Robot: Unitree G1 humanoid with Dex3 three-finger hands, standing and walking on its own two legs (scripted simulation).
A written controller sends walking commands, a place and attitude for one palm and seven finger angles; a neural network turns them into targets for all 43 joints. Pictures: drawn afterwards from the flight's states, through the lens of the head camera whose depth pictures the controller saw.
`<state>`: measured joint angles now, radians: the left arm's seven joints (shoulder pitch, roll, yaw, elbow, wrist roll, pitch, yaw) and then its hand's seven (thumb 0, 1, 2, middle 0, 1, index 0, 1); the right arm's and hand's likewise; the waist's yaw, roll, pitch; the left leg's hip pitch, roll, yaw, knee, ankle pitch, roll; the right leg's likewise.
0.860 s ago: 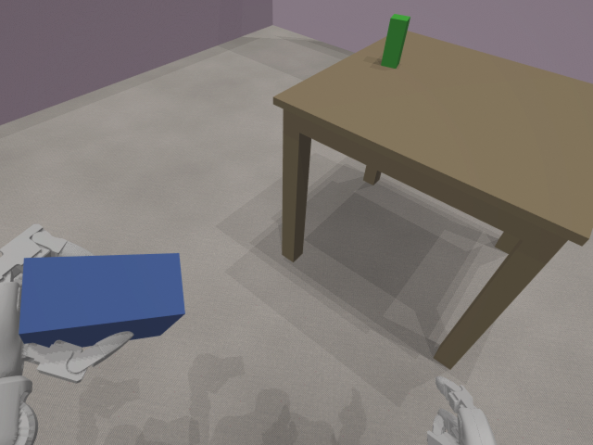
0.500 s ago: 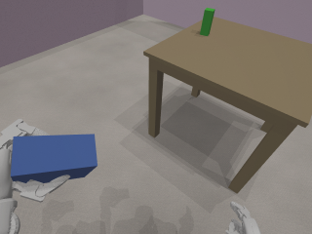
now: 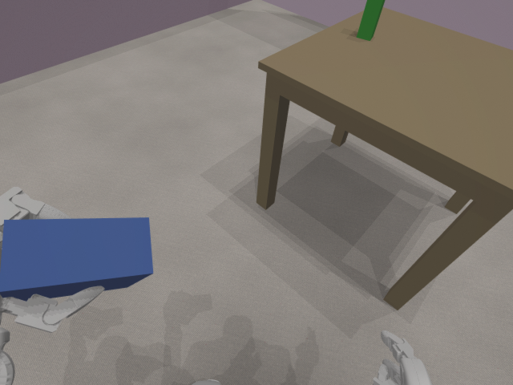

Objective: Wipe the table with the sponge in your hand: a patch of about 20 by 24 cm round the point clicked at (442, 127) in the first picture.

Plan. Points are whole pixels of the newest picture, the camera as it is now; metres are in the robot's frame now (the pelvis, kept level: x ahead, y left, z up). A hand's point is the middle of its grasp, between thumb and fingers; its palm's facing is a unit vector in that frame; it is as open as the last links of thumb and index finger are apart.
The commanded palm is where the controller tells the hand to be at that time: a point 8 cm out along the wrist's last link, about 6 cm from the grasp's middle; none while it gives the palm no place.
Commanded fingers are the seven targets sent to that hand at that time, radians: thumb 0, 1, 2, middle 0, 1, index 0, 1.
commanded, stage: walk around to get in front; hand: left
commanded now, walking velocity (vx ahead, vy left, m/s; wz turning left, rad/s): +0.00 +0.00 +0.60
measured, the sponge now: (99, 258) +0.23 +0.20 +0.15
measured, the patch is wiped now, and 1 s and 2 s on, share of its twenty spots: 0.00 0.00 0.00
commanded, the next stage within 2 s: none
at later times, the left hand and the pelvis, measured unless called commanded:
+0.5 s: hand out of the picture +0.09 +0.28 +0.17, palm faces +0.67 -0.66 -0.36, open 10.1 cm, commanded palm +0.02 +0.30 +0.19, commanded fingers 0.00 0.10 1.30 -1.20 -1.60 -1.20 -1.60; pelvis -0.04 -0.02 +0.00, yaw +19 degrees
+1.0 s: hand out of the picture -0.06 +0.21 +0.18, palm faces +0.80 -0.44 -0.42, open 10.1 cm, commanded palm -0.14 +0.22 +0.19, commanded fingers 0.00 0.10 1.30 -1.20 -1.60 -1.20 -1.60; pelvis -0.09 -0.10 +0.02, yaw +38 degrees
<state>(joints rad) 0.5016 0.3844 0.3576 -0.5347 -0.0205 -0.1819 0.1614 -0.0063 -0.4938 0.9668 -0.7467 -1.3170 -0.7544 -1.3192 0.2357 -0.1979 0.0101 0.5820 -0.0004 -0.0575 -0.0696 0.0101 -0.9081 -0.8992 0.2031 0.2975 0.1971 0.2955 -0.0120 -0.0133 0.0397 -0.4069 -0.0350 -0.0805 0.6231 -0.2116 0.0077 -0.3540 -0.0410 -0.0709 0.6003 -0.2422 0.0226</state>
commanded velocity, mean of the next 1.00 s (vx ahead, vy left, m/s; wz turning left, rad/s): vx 0.00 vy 0.00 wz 0.60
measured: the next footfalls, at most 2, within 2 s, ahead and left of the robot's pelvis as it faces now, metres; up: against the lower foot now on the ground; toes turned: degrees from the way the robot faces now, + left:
left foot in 0.44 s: -0.02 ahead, +0.13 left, +0.00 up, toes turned +22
right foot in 0.78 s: +0.01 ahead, -0.14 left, +0.00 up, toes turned +26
